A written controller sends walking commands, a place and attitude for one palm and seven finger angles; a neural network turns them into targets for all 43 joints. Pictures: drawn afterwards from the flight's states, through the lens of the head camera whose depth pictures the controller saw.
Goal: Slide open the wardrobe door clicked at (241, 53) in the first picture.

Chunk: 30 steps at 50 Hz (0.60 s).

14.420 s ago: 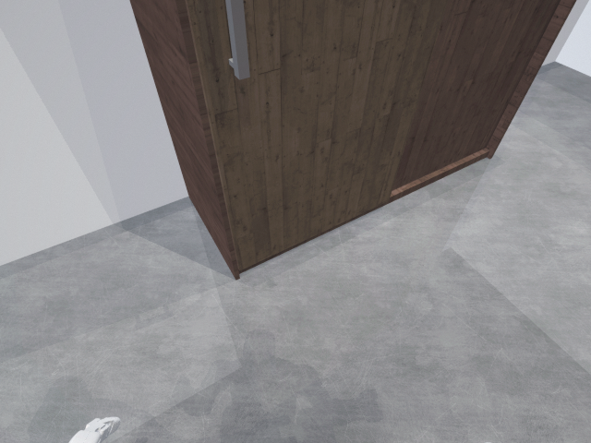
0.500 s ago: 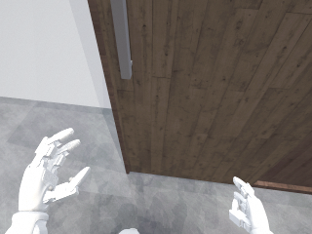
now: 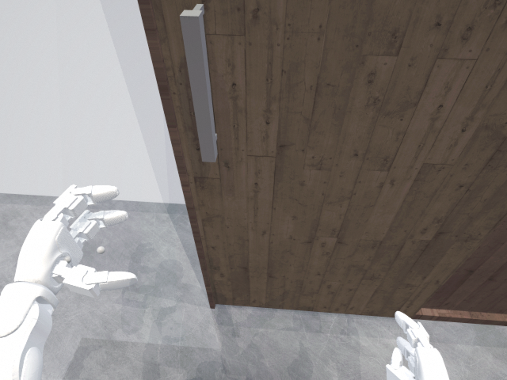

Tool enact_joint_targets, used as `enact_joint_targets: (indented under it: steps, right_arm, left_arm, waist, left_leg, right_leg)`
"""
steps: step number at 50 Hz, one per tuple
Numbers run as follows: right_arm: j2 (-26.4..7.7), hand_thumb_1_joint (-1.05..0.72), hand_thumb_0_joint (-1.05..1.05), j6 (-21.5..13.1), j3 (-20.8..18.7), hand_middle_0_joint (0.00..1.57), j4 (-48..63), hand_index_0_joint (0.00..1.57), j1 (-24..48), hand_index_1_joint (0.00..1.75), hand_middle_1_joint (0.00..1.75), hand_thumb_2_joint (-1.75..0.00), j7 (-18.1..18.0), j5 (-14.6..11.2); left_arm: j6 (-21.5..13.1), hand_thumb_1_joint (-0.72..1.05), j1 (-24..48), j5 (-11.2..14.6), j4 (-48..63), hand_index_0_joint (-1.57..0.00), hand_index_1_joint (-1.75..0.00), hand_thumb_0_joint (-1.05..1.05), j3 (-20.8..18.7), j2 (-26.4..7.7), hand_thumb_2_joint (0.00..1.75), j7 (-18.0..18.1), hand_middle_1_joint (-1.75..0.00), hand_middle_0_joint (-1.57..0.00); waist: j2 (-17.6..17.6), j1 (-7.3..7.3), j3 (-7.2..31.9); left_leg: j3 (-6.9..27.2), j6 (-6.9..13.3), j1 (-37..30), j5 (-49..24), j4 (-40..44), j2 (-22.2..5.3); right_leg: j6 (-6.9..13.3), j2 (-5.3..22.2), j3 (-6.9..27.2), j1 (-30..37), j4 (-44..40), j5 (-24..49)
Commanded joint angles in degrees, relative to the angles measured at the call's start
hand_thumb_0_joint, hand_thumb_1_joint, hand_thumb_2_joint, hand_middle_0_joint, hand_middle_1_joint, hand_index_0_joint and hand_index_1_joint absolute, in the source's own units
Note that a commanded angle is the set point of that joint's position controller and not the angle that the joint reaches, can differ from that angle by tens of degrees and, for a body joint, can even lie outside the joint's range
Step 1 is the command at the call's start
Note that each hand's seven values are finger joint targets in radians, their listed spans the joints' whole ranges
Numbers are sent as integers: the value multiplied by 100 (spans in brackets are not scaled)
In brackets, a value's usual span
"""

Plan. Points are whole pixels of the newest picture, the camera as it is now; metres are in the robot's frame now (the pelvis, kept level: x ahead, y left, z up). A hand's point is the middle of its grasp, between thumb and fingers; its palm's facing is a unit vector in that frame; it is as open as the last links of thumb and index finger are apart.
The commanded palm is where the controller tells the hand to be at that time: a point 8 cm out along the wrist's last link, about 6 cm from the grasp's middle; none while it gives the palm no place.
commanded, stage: raise the hand with hooked fingers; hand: left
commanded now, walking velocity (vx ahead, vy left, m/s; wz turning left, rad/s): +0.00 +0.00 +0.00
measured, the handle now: (205, 91) +0.51 +0.15 +0.22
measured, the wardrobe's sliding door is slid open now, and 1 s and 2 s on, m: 0.00 0.00 0.00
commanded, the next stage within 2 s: move the hooked fingers beside the handle in 1.00 s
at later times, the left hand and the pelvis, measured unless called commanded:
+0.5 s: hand (18, 164) +0.25 +0.29 +0.26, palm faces +0.15 -0.98 -0.12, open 14.0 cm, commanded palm +0.22 +0.32 +0.25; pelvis -0.01 +0.00 +0.01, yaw +1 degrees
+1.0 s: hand (47, 175) +0.26 +0.27 +0.24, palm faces +0.15 -0.98 -0.11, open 14.0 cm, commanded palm +0.22 +0.30 +0.25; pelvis -0.02 -0.02 +0.01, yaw +1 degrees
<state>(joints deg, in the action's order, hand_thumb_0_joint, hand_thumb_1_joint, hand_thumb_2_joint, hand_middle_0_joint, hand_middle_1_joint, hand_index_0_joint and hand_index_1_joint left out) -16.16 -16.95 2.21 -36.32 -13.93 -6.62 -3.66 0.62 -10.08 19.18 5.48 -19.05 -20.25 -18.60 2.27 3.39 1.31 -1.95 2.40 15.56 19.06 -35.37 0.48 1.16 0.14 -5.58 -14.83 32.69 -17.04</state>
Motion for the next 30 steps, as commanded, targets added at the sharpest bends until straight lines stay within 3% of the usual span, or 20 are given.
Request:
enact_joint_targets:
  steps: [1, 2, 4, 8, 9, 11, 14, 17, 19, 23, 24, 26, 28, 30]
  right_arm:
    - [-464, -90, 0, -401, -53, 20, 970, 20, 782, 30, 30, -90, -58, 21]
    - [-465, -90, 0, -383, -27, 20, 946, 20, 788, 30, 30, -90, -46, 17]
    - [-484, -90, 0, -329, -15, 20, 915, 20, 845, 30, 30, -90, -15, 0]
    - [-524, -90, 0, -97, 39, 20, 927, 20, 946, 30, 30, -90, -6, -100]
    - [-522, -90, 0, -40, 52, 20, 944, 20, 1004, 30, 30, -90, 0, -114]
    - [-528, -90, 0, 53, 80, 20, 1022, 20, 1087, 30, 30, -90, -1, -135]
    - [-492, -90, 0, 116, 125, 20, 1107, 20, 1228, 30, 30, -90, 3, -100]
    - [-433, -90, 0, 114, 169, 20, 1131, 20, 1287, 30, 30, -90, 3, -72]
    - [-424, -90, 0, 129, 196, 20, 1073, 20, 1303, 30, 30, -90, 23, -58]
    - [-540, -90, 0, 193, 181, 20, 871, 20, 1261, 30, 30, -90, 4, -141]
    - [-578, -90, 0, 230, 171, 20, 864, 20, 1289, 30, 30, -90, 23, -160]
    - [-645, -90, 0, 278, 169, 20, 864, 20, 1293, 30, 30, -90, 33, -221]
    - [-690, -90, 0, 298, 133, 20, 955, 20, 1311, 30, 30, -90, 87, -258]
    - [-683, -90, 0, 330, 114, 20, 1109, 20, 1407, 30, 30, -90, 154, -264]
  left_arm:
    - [-260, -41, 1847, 192, 1608, -29, -114, 0, -1072, -1544, 34, 94, -114, -29]
    - [-193, -43, 1914, 214, 1438, -29, -115, 0, -1066, -1496, 33, 91, -115, -29]
    - [33, -48, 1995, 246, 1127, -30, -118, 0, -1128, -1533, 31, 10, -118, -30]
    - [829, -50, 2430, 164, 547, -30, -120, 0, -863, -1444, 30, -216, -120, -30]
    - [1014, -50, 2485, 142, 419, -30, -120, 0, -854, -1475, 30, -274, -120, -30]
    - [1257, -50, 3010, 79, 626, -30, -120, 0, -866, -1692, 30, -319, -120, -30]
    - [1272, -50, 3542, 43, 1044, -30, -120, 0, -1178, -2168, 30, -298, -120, -30]
    - [1099, -50, 4006, 60, 1393, -30, -120, 0, -1485, -2488, 30, -258, -120, -30]
    - [1067, -50, 4050, 84, 1242, -30, -120, 0, -1625, -2649, 30, -267, -120, -30]
    - [1506, -50, 4237, 57, 80, -30, -120, 0, -1420, -2518, 30, -437, -120, -30]
    - [1696, -50, 4164, 65, -305, -30, -120, 0, -1415, -2547, 30, -505, -120, -30]
    - [2009, -50, 4261, 16, -718, -30, -120, 0, -1137, -2423, 30, -622, -120, -30]
    - [2183, -50, 4004, 31, -827, -30, -120, 0, -944, -2239, 30, -758, -120, -30]
    - [2129, -50, 4037, 48, -330, -30, -120, 0, -975, -2327, 30, -828, -120, -30]
  waist:
    - [494, 90, 921]
    - [355, 78, 793]
    - [395, 141, 678]
    - [282, 26, 345]
    - [306, 65, 270]
    - [271, 14, 468]
    - [142, 79, 865]
    - [564, 109, 1287]
    - [631, 164, 1184]
    - [491, 44, 574]
    - [374, 105, 384]
    - [102, 22, 278]
    - [-71, 19, 384]
    - [-35, 73, 758]
  left_leg:
    - [505, -171, -743, -1608, 955, -95]
    - [544, -207, -747, -1671, 1016, -111]
    - [516, -221, -786, -1824, 1059, -95]
    - [519, -213, -748, -1509, 1207, -106]
    - [498, -194, -730, -1514, 1210, -97]
    - [547, -176, -835, -1337, 1266, -87]
    - [589, -149, -1053, -1457, 1280, -73]
    - [605, -192, -1376, -1711, 1324, -38]
    - [597, -205, -1360, -1747, 1376, -44]
    - [604, -185, -1121, -1386, 1513, -56]
    - [593, -164, -954, -1261, 1509, -49]
    - [612, -143, -815, -1004, 1529, -55]
    - [623, -132, -795, -1019, 1465, -54]
    - [585, -123, -883, -1174, 1346, -47]
  right_leg:
    - [56, -70, 142, 468, -576, 1217]
    - [57, -91, 94, 460, -592, 1270]
    - [90, -100, 123, 569, -666, 1467]
    - [67, -66, 127, 377, -827, 1264]
    - [95, -55, 182, 436, -887, 1298]
    - [78, -39, 180, 440, -935, 1092]
    - [93, -60, 213, 684, -1008, 1086]
    - [118, -77, 188, 820, -1029, 1241]
    - [142, -91, 200, 893, -1123, 1258]
    - [134, -53, 146, 580, -1212, 1019]
    - [154, -23, 208, 566, -1281, 922]
    - [114, 8, 199, 411, -1255, 686]
    - [102, 27, 218, 380, -1171, 716]
    - [110, 69, 311, 552, -1112, 839]
